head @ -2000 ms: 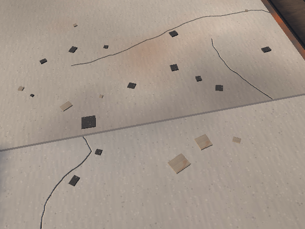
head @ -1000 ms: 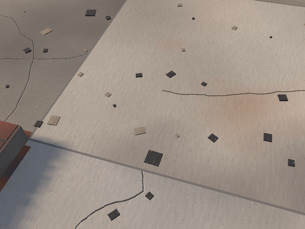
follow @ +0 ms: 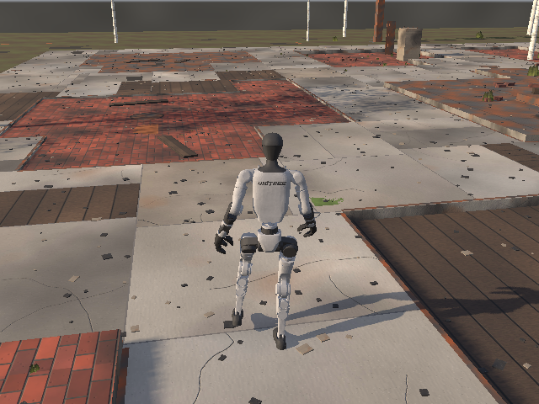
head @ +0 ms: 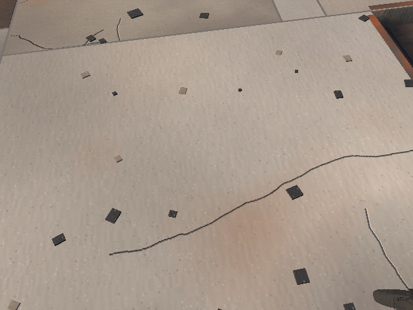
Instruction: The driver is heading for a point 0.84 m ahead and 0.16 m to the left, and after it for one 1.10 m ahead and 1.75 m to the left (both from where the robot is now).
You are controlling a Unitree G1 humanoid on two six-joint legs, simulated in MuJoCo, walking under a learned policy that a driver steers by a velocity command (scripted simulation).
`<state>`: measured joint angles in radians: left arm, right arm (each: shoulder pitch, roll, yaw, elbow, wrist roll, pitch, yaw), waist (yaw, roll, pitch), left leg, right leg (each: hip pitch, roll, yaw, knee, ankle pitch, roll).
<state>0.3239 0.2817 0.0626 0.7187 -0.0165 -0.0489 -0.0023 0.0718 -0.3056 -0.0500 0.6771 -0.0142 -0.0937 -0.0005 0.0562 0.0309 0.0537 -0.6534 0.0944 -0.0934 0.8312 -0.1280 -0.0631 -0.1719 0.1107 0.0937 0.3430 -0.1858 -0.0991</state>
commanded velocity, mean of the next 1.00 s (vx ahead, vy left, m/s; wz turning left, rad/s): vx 0.40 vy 0.00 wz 0.28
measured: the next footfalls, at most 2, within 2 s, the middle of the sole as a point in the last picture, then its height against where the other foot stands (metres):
left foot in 0.20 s outside the picture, level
right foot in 0.70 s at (252, 271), level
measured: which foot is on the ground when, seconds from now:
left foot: up 0.00-0.18, down 0.20-0.70, up 0.72-1.00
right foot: down 0.00-0.24, up 0.26-0.68, down 0.70-1.00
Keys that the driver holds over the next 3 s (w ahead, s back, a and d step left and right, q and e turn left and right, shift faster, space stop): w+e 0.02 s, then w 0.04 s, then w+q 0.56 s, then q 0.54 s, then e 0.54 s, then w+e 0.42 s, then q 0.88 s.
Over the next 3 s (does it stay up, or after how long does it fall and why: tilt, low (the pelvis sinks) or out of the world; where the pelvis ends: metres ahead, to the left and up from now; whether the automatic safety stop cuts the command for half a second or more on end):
stays up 0.76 0.11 0.00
